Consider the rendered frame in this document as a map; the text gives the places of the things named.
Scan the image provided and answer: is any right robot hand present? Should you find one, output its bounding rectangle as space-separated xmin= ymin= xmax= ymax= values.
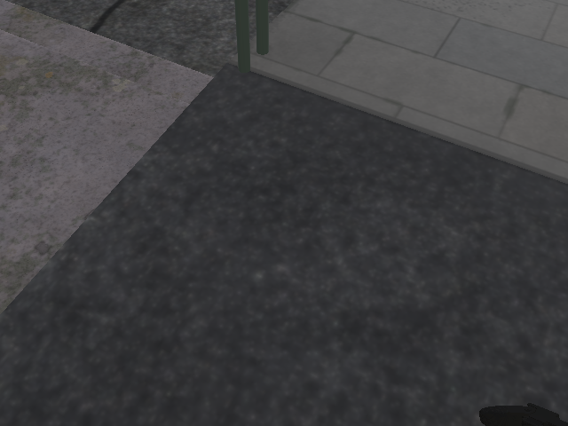
xmin=479 ymin=403 xmax=568 ymax=426

